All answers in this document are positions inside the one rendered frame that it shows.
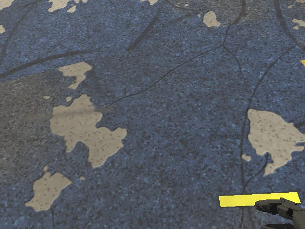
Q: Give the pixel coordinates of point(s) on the robot right hand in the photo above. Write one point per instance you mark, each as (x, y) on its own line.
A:
(284, 208)

